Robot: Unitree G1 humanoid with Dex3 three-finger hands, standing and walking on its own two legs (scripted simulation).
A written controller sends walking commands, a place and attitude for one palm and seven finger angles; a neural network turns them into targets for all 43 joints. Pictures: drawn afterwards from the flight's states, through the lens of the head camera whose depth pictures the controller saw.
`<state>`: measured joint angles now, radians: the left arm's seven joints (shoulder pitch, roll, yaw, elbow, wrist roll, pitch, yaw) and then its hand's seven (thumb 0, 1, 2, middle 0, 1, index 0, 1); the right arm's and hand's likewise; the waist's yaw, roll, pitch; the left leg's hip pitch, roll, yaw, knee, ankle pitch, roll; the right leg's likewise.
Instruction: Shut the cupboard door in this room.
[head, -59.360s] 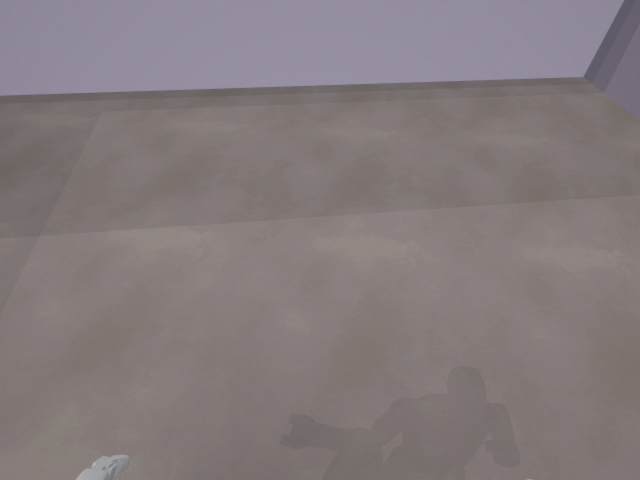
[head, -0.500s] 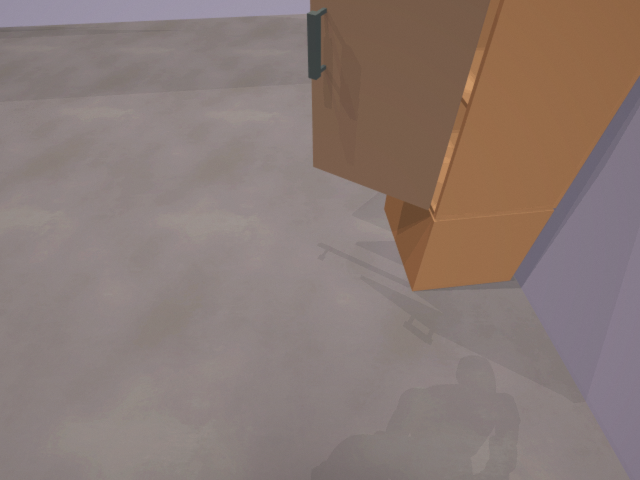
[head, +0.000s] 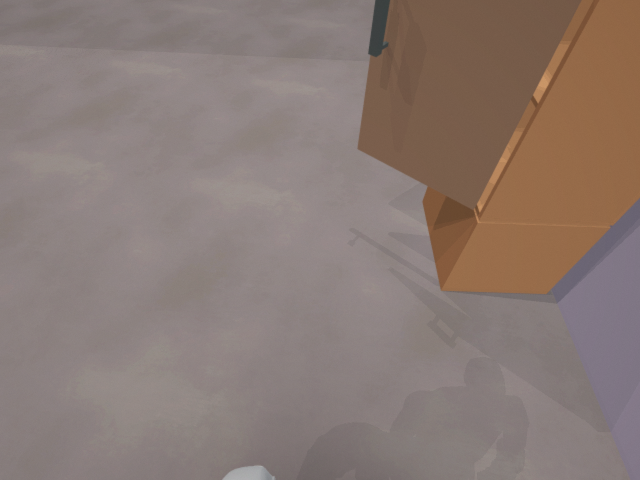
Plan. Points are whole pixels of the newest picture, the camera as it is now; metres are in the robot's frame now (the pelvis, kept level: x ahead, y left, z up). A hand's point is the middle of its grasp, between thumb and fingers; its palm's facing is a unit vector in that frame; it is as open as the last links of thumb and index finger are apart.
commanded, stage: walk to a spot facing it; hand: left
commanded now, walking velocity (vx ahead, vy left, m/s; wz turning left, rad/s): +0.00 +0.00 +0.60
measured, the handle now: (384, 18) +1.06 -0.11 +0.09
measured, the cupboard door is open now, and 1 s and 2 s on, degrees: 52 52 52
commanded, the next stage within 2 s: turn to face it in 1.20 s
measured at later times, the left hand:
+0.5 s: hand out of the picture +0.11 +0.20 -0.13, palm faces +0.27 -0.92 -0.30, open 7.3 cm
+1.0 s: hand out of the picture +0.01 +0.12 -0.16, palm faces +0.67 -0.71 -0.22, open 7.4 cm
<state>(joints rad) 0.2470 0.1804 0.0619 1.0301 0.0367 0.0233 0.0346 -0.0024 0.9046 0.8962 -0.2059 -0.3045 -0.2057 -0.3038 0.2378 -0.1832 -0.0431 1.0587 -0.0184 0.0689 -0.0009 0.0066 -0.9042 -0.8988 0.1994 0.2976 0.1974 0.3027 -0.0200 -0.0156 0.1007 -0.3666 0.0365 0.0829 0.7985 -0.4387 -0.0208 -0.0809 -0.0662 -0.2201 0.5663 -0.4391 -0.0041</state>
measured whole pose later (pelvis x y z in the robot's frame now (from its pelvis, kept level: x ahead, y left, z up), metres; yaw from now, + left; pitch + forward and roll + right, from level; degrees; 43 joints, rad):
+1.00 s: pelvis +0.21 +0.06 -0.01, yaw +39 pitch +1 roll +1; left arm 0.51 0.16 0.04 1.06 0.02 -0.01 -0.01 0.00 0.90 0.90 -0.21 -0.30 -0.21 -0.30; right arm 0.05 -0.25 -0.04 0.85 -0.04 -0.03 0.04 0.01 -0.91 -0.90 0.20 0.30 0.20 0.30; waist 0.03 0.02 0.12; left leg -0.42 -0.04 0.16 0.69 -0.25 0.14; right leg -0.14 -0.15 -0.24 1.04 -0.51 0.05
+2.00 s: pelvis +0.43 +0.23 +0.01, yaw +29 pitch +1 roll -2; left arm 0.24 0.23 0.10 0.94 0.03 0.07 -0.01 0.00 0.91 0.90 -0.20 -0.30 -0.20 -0.30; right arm 0.15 -0.17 -0.02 0.89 -0.03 0.01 -0.03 0.00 -0.90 -0.90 0.20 0.30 0.20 0.30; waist 0.04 -0.04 0.05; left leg -0.23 0.04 0.07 0.51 -0.30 0.03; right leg -0.50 0.06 0.04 0.96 -0.44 0.04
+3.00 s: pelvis +0.49 +0.26 +0.02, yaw -8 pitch +1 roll -3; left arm 0.18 0.27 0.10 0.88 0.02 0.09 -0.04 0.00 0.91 0.90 -0.20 -0.30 -0.20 -0.30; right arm 0.22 -0.19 -0.02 0.88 -0.03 0.00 -0.03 0.01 -0.90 -0.90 0.20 0.30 0.20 0.30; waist 0.01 -0.01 0.08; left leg -0.22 0.13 0.18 0.48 -0.28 0.00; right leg -0.46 -0.02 -0.02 1.05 -0.44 0.07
